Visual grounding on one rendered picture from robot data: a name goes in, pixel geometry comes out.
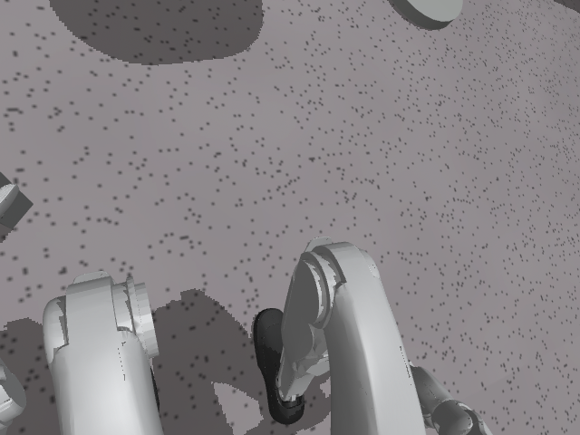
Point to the left robot hand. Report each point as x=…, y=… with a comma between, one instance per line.
x=8, y=194

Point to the right robot foot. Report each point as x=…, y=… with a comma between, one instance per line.
x=269, y=345

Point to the right robot hand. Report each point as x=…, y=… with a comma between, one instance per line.
x=431, y=392

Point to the carton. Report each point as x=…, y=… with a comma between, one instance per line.
x=17, y=210

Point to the right robot arm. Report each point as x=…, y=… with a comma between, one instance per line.
x=456, y=418

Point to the left robot arm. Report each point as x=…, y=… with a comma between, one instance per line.
x=12, y=398

